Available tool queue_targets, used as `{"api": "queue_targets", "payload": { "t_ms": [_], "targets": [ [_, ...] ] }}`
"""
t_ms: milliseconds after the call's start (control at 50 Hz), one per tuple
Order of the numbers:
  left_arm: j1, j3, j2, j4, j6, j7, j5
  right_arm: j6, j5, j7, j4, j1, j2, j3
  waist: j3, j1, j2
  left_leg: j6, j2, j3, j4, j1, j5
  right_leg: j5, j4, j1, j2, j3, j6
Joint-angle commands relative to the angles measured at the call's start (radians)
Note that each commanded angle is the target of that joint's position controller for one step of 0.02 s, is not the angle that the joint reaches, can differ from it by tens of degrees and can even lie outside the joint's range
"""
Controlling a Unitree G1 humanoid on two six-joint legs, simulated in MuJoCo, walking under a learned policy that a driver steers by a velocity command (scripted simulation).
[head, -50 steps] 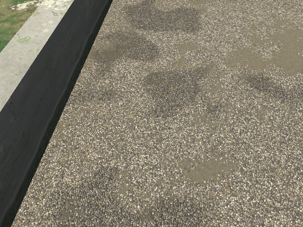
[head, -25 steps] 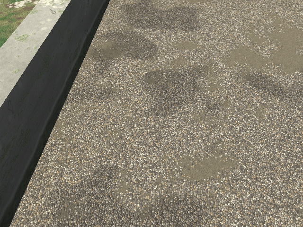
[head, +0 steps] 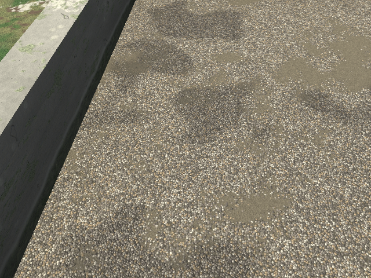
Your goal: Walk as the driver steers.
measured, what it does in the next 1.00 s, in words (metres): stands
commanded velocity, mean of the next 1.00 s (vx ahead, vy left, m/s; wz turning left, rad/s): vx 0.43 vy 0.00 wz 0.00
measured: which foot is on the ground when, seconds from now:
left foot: down 0.00-1.00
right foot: down 0.00-1.00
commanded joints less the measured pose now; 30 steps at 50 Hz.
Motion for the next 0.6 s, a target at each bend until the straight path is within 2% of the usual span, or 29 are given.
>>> {"api": "queue_targets", "payload": {
  "t_ms": [20,40,60,80,100,120,140,180,200,220,240,260,280,300,320,340,360,380,400,420,440,460,480,500,520,540,560,580,600],
  "targets": [
    [-0.074,0.017,0.057,-0.083,-0.021,0.003,0.002,-0.017,0.006,-0.009,-0.086,-0.064,-0.066,-0.019,-0.069,0.007,0.012,0.015,0.086,-0.106,-0.155,-0.03,0.161,0.146,-0.071,0.052,-0.031,0.031,-0.021],
    [-0.08,0.016,0.056,-0.082,-0.022,0.002,0.002,-0.016,0.008,-0.01,-0.091,-0.077,-0.069,-0.02,-0.055,0.008,0.017,0.018,0.089,-0.112,-0.161,-0.034,0.153,0.135,-0.074,0.045,-0.03,0.033,-0.021],
    [-0.132,0.017,0.071,-0.11,-0.015,0.001,-0.003,-0.018,0.002,0.004,-0.116,-0.131,-0.062,-0.016,-0.008,-0.005,0.014,0.013,0.084,-0.071,-0.105,-0.047,0.337,0.328,-0.062,0.002,-0.048,0.045,-0.02],
    [-0.119,0.022,0.078,-0.105,-0.012,0.001,0.001,-0.02,-0.008,0.008,-0.109,-0.101,-0.055,-0.017,-0.061,-0.014,0.003,0.011,0.082,-0.061,-0.091,-0.022,0.354,0.355,-0.054,0.023,-0.053,0.051,-0.023],
    [-0.113,0.023,0.076,-0.105,-0.011,0.001,0.002,-0.023,-0.011,0.01,-0.103,-0.087,-0.053,-0.016,-0.082,-0.016,0.002,0.01,0.08,-0.057,-0.084,-0.017,0.361,0.369,-0.049,0.033,-0.055,0.05,-0.023],
    [-0.06,0.022,0.063,-0.079,-0.019,0.005,0.002,-0.024,0.0,-0.005,-0.08,-0.031,-0.06,-0.018,-0.15,0.0,-0.001,0.013,0.084,-0.093,-0.134,0.006,0.188,0.171,-0.061,0.086,-0.036,0.035,-0.022],
    [-0.078,0.018,0.054,-0.084,-0.021,0.003,0.002,-0.021,0.007,-0.008,-0.087,-0.065,-0.065,-0.018,-0.081,0.007,0.012,0.016,0.088,-0.106,-0.152,-0.025,0.165,0.142,-0.068,0.056,-0.03,0.03,-0.02],
    [-0.089,0.017,0.056,-0.083,-0.021,0.001,0.001,-0.015,0.01,-0.01,-0.097,-0.085,-0.069,-0.019,-0.041,0.009,0.022,0.02,0.094,-0.116,-0.166,-0.045,0.151,0.125,-0.069,0.039,-0.028,0.03,-0.018],
    [-0.135,0.018,0.071,-0.111,-0.012,0.0,-0.003,-0.016,0.003,0.005,-0.121,-0.132,-0.06,-0.015,0.001,-0.005,0.018,0.014,0.086,-0.071,-0.109,-0.058,0.331,0.319,-0.058,-0.002,-0.045,0.042,-0.016],
    [-0.119,0.022,0.076,-0.104,-0.01,-0.001,0.001,-0.021,-0.008,0.01,-0.113,-0.1,-0.052,-0.015,-0.06,-0.014,0.008,0.013,0.083,-0.061,-0.091,-0.028,0.35,0.353,-0.051,0.022,-0.053,0.051,-0.02],
    [-0.113,0.023,0.076,-0.104,-0.011,0.0,0.003,-0.025,-0.012,0.011,-0.106,-0.085,-0.051,-0.016,-0.085,-0.016,0.003,0.011,0.08,-0.057,-0.084,-0.018,0.358,0.368,-0.047,0.035,-0.055,0.051,-0.022],
    [-0.062,0.022,0.062,-0.078,-0.019,0.004,0.002,-0.026,0.0,-0.004,-0.083,-0.029,-0.059,-0.018,-0.152,0.0,-0.002,0.014,0.085,-0.092,-0.134,0.004,0.184,0.17,-0.059,0.087,-0.036,0.036,-0.021],
    [-0.081,0.018,0.053,-0.083,-0.021,0.003,0.001,-0.023,0.007,-0.007,-0.09,-0.063,-0.064,-0.018,-0.082,0.006,0.01,0.017,0.088,-0.105,-0.152,-0.027,0.161,0.142,-0.066,0.057,-0.03,0.031,-0.019],
    [-0.09,0.017,0.053,-0.084,-0.021,0.003,0.002,-0.019,0.009,-0.009,-0.096,-0.078,-0.068,-0.019,-0.056,0.008,0.016,0.019,0.093,-0.112,-0.161,-0.038,0.152,0.129,-0.068,0.045,-0.029,0.032,-0.018],
    [-0.141,0.018,0.068,-0.112,-0.012,0.0,-0.003,-0.02,0.003,0.005,-0.122,-0.133,-0.059,-0.015,-0.006,-0.005,0.014,0.015,0.087,-0.07,-0.106,-0.055,0.333,0.319,-0.056,0.0,-0.046,0.043,-0.016],
    [-0.126,0.023,0.074,-0.106,-0.009,0.0,0.001,-0.022,-0.007,0.01,-0.115,-0.102,-0.052,-0.015,-0.061,-0.014,0.006,0.013,0.085,-0.06,-0.091,-0.03,0.35,0.346,-0.048,0.022,-0.051,0.05,-0.019],
    [-0.069,0.022,0.061,-0.079,-0.016,0.002,0.002,-0.022,0.001,-0.003,-0.088,-0.036,-0.058,-0.016,-0.129,-0.001,0.005,0.016,0.088,-0.094,-0.138,-0.01,0.18,0.161,-0.056,0.076,-0.034,0.036,-0.02],
    [-0.082,0.018,0.053,-0.084,-0.019,0.002,0.002,-0.021,0.007,-0.006,-0.094,-0.062,-0.063,-0.017,-0.071,0.007,0.016,0.017,0.09,-0.105,-0.155,-0.037,0.157,0.14,-0.064,0.052,-0.029,0.031,-0.017],
    [-0.136,0.018,0.066,-0.111,-0.013,0.0,-0.001,-0.023,0.0,0.007,-0.121,-0.125,-0.057,-0.014,-0.02,-0.006,0.015,0.015,0.085,-0.068,-0.102,-0.051,0.332,0.325,-0.055,0.005,-0.047,0.045,-0.016],
    [-0.126,0.023,0.073,-0.106,-0.011,0.0,0.002,-0.026,-0.009,0.01,-0.114,-0.099,-0.051,-0.015,-0.073,-0.014,0.003,0.013,0.085,-0.06,-0.088,-0.022,0.352,0.349,-0.047,0.026,-0.052,0.051,-0.02],
    [-0.072,0.023,0.062,-0.08,-0.017,0.004,0.002,-0.024,0.002,-0.003,-0.089,-0.035,-0.059,-0.017,-0.132,-0.001,0.001,0.016,0.089,-0.094,-0.137,-0.008,0.181,0.159,-0.054,0.077,-0.033,0.035,-0.019],
    [-0.086,0.018,0.052,-0.085,-0.018,0.002,0.002,-0.021,0.008,-0.006,-0.095,-0.063,-0.063,-0.017,-0.069,0.007,0.016,0.018,0.091,-0.105,-0.156,-0.04,0.156,0.136,-0.062,0.05,-0.028,0.03,-0.016],
    [-0.139,0.018,0.064,-0.112,-0.012,0.0,-0.001,-0.023,0.001,0.007,-0.123,-0.126,-0.056,-0.014,-0.019,-0.006,0.016,0.015,0.087,-0.067,-0.102,-0.053,0.331,0.321,-0.054,0.004,-0.046,0.044,-0.015],
    [-0.128,0.023,0.072,-0.106,-0.01,0.0,0.003,-0.026,-0.008,0.011,-0.116,-0.099,-0.05,-0.015,-0.073,-0.014,0.004,0.014,0.086,-0.059,-0.088,-0.024,0.351,0.345,-0.045,0.025,-0.05,0.05,-0.019],
    [-0.074,0.023,0.06,-0.08,-0.016,0.003,0.002,-0.025,0.002,-0.002,-0.091,-0.036,-0.058,-0.016,-0.133,0.0,0.004,0.016,0.09,-0.094,-0.138,-0.01,0.179,0.155,-0.053,0.076,-0.032,0.034,-0.018],
    [-0.087,0.018,0.051,-0.085,-0.018,0.002,0.002,-0.022,0.008,-0.006,-0.097,-0.063,-0.062,-0.016,-0.069,0.007,0.018,0.018,0.093,-0.105,-0.157,-0.042,0.153,0.132,-0.06,0.049,-0.027,0.03,-0.014],
    [-0.092,0.017,0.051,-0.084,-0.02,0.001,0.002,-0.02,0.009,-0.007,-0.102,-0.074,-0.065,-0.017,-0.057,0.008,0.022,0.021,0.096,-0.112,-0.164,-0.045,0.143,0.122,-0.064,0.043,-0.027,0.032,-0.015],
    [-0.143,0.018,0.067,-0.112,-0.012,-0.001,-0.002,-0.022,0.002,0.007,-0.127,-0.129,-0.057,-0.013,-0.008,-0.005,0.015,0.016,0.089,-0.069,-0.106,-0.057,0.327,0.315,-0.053,-0.002,-0.044,0.043,-0.013],
    [-0.129,0.023,0.074,-0.106,-0.009,-0.001,0.002,-0.024,-0.008,0.011,-0.12,-0.098,-0.051,-0.014,-0.062,-0.014,0.005,0.014,0.086,-0.059,-0.091,-0.032,0.345,0.343,-0.045,0.02,-0.049,0.05,-0.017]
  ]
}}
